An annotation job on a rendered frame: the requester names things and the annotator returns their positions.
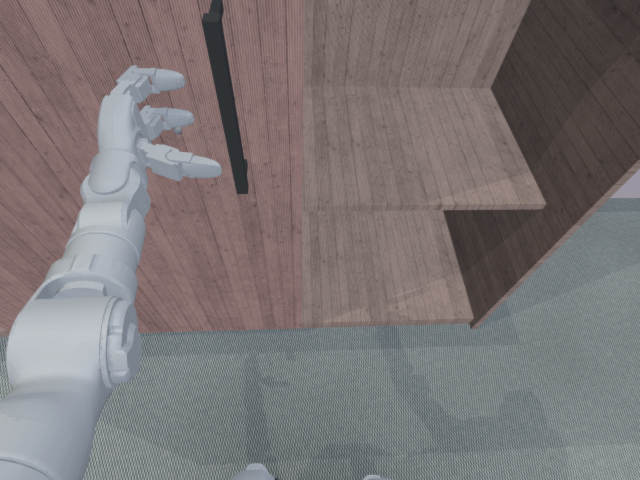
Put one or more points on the handle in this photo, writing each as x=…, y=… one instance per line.
x=214, y=36

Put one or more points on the robot left hand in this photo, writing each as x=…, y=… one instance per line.
x=121, y=125

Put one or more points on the robot left shin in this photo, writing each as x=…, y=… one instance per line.
x=256, y=466

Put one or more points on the wardrobe door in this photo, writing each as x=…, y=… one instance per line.
x=212, y=259

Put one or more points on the robot left upper arm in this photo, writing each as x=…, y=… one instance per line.
x=67, y=356

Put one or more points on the robot left forearm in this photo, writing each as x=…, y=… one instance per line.
x=105, y=246

